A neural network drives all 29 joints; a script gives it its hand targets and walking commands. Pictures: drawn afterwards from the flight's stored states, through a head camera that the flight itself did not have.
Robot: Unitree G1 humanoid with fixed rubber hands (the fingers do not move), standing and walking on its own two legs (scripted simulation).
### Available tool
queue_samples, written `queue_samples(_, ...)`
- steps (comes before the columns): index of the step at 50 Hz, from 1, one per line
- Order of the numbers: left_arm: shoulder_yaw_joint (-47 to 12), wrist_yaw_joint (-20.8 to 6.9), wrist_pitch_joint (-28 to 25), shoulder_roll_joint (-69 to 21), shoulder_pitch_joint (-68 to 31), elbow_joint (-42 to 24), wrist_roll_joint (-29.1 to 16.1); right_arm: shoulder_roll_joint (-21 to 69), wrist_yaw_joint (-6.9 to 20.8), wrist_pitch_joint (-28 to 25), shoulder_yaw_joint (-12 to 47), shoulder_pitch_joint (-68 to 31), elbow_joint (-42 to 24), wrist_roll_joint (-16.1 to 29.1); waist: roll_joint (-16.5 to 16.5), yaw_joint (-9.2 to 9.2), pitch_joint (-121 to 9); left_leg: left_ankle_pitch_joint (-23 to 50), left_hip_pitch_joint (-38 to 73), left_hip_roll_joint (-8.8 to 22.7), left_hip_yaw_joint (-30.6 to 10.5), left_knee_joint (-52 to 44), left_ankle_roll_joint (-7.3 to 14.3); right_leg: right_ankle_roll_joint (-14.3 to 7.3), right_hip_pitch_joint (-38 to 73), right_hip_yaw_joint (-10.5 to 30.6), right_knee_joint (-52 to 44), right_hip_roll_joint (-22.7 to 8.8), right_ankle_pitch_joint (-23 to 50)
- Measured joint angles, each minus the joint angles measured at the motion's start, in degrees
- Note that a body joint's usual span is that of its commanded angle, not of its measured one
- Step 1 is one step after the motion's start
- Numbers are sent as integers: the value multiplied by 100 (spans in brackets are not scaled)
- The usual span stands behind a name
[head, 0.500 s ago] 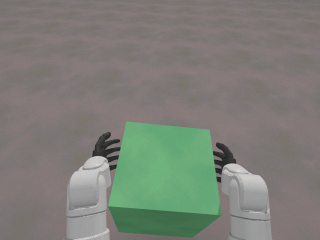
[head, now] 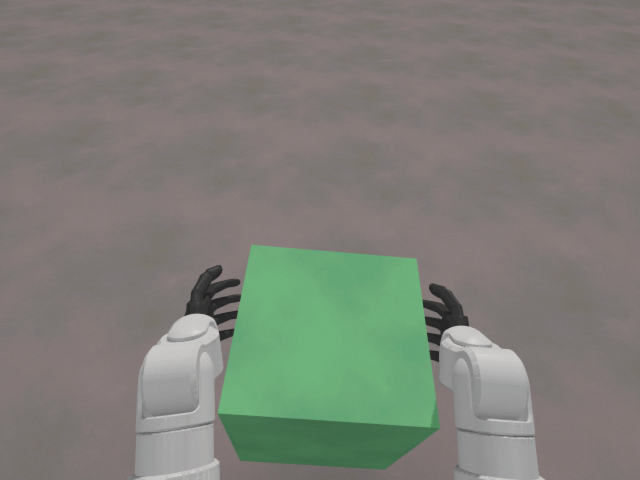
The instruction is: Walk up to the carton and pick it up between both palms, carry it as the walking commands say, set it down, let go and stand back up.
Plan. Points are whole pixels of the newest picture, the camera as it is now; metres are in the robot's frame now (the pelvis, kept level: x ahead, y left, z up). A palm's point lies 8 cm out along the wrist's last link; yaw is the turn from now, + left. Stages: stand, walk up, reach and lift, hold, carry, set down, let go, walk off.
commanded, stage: carry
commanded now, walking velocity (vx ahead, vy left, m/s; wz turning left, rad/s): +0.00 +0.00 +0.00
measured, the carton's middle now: (323, 365) +0.28 +0.01 -0.01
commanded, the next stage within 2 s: none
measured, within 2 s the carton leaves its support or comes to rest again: neither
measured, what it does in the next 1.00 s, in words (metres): stands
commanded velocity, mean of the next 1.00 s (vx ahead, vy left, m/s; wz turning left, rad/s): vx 0.00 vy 0.00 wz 0.00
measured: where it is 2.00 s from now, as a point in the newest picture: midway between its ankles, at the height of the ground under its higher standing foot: outside the picture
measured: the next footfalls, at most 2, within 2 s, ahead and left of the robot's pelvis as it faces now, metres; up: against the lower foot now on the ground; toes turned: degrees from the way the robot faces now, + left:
none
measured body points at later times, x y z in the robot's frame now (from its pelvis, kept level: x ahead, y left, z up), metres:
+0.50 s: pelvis +0.03 +0.01 +0.00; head +0.01 +0.01 +0.45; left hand +0.33 +0.16 +0.07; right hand +0.31 -0.14 +0.06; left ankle +0.04 +0.11 -0.73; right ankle +0.05 -0.12 -0.73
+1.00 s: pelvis +0.04 +0.02 +0.00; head +0.02 +0.02 +0.45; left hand +0.34 +0.16 +0.07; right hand +0.32 -0.14 +0.05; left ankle +0.04 +0.11 -0.73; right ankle +0.05 -0.12 -0.73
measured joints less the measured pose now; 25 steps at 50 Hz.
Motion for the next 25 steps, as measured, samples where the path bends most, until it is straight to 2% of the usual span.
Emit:
queue_samples(13,-42,-20,-279,10,56,155,35,-13,41,-351,41,93,159,-55,-19,8,-15,-202,122,-12,11,44,2,53,114,5,60,-27,-203)
queue_samples(17,-34,-47,-434,5,31,383,106,-12,66,-527,30,95,371,-113,-14,4,-36,-244,172,-23,21,41,8,72,156,11,70,-42,-247)
queue_samples(25,-73,-52,-506,11,63,369,103,-22,68,-625,63,167,329,-121,2,3,-24,-301,216,-32,34,47,26,103,207,15,59,-58,-288)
